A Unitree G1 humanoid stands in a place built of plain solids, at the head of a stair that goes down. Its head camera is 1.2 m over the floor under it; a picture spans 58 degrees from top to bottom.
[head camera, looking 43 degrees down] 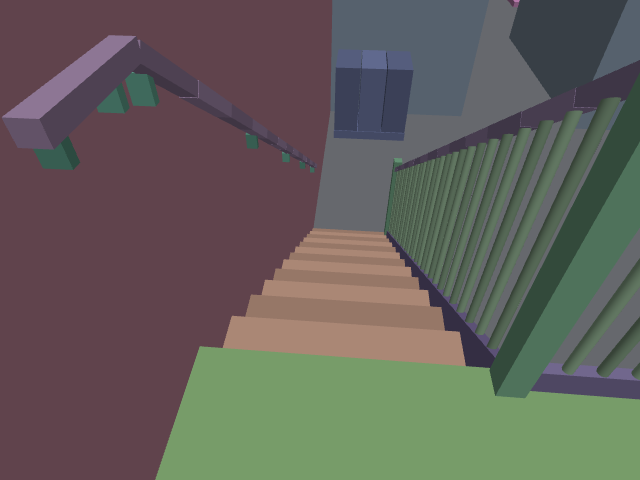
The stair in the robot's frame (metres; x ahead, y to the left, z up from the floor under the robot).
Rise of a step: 0.20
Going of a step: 0.28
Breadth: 0.90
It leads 5 degrees to the right of straight ahead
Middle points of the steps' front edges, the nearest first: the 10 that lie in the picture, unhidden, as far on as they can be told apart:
0.75 -0.07 0.00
1.02 -0.09 -0.20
1.30 -0.12 -0.40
1.57 -0.14 -0.60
1.85 -0.16 -0.80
2.12 -0.19 -1.00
2.40 -0.21 -1.21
2.68 -0.24 -1.41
2.95 -0.26 -1.61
3.23 -0.28 -1.81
